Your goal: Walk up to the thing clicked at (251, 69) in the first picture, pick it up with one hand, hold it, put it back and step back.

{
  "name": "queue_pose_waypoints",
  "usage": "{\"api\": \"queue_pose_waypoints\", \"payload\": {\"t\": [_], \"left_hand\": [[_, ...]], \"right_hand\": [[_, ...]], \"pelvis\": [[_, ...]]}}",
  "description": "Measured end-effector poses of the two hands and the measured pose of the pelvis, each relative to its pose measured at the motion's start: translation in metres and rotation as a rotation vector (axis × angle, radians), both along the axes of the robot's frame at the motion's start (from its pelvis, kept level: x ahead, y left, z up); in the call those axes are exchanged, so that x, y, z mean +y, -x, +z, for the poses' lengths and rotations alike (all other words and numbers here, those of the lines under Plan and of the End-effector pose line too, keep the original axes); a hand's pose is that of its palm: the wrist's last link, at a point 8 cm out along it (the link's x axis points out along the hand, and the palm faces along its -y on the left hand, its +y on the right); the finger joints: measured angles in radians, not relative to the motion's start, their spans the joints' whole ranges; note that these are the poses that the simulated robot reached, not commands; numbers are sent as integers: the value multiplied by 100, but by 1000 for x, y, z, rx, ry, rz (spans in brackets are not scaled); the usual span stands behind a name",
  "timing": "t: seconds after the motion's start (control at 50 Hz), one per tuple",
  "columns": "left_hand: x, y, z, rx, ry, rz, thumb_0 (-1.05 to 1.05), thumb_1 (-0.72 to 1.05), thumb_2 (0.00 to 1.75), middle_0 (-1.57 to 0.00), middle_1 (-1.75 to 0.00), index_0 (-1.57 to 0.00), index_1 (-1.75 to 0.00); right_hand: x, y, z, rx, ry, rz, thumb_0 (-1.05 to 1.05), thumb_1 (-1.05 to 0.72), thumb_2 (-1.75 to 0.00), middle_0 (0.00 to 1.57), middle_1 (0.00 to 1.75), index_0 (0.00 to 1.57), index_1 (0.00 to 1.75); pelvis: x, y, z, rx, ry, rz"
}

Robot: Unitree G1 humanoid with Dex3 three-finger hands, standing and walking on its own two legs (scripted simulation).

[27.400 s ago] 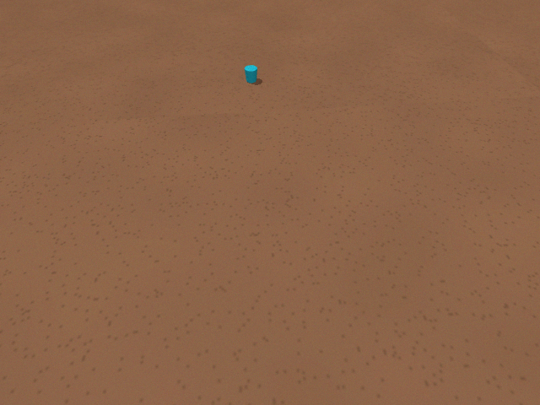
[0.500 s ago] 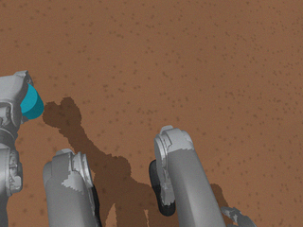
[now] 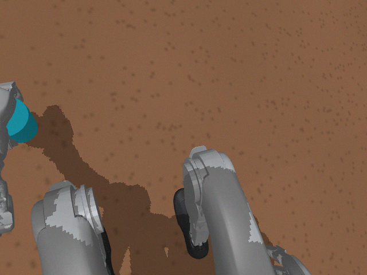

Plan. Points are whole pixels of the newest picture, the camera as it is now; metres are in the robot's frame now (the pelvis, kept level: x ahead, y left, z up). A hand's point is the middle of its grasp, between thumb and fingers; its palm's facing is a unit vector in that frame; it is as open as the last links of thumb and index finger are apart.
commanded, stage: rest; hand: left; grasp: from above
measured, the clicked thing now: (13, 123) +0.47 +0.27 -0.24
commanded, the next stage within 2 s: open in 0.62 s
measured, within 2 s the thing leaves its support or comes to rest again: rests again in 0.32 s
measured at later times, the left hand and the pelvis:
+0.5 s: hand (13, 121) +0.47 +0.27 -0.24, palm faces -0.47 -0.09 -0.88, open 11.3 cm; pelvis +0.00 +0.00 -0.02, yaw -3 degrees
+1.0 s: hand (14, 122) +0.47 +0.27 -0.24, palm faces -0.45 -0.08 -0.89, open 11.8 cm; pelvis -0.01 +0.01 -0.02, yaw -5 degrees
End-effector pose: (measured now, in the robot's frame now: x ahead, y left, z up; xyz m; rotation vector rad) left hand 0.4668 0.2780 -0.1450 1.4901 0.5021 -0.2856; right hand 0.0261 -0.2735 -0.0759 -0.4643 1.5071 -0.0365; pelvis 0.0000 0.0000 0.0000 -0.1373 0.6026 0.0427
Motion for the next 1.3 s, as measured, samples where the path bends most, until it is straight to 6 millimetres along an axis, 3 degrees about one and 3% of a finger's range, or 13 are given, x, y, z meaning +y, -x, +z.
{"api": "queue_pose_waypoints", "payload": {"t": [0.42,0.8,0.94,1.12,1.3], "left_hand": [[-6,-12,-38,-11,7,23,-3,-22,88,-57,-89,-43,-97],[-4,-14,-38,-13,18,18,-3,-24,90,-58,-90,-44,-97],[-6,-12,-40,-20,12,-4,-2,-25,92,-46,-99,-39,-100],[-5,-16,-43,-41,7,14,0,-40,101,-24,-107,-23,-106],[-4,-19,-45,-32,-4,24,0,-50,106,-14,-110,-13,-110]], "right_hand": [[9,4,-11,19,-37,32,0,-91,-89,20,30,20,30],[12,17,-5,9,-56,99,0,-90,-89,20,30,20,30],[14,22,-1,9,-53,106,0,-90,-89,20,30,20,30],[20,25,4,9,-61,111,0,-90,-89,20,30,20,30],[24,23,4,17,-85,110,0,-90,-89,20,30,20,30]], "pelvis": [[3,-3,-18,-26,28,-23],[3,3,-25,-78,50,-37],[4,5,-25,-88,57,-44],[6,6,-24,-87,66,-43],[7,3,-22,-75,71,-43]]}}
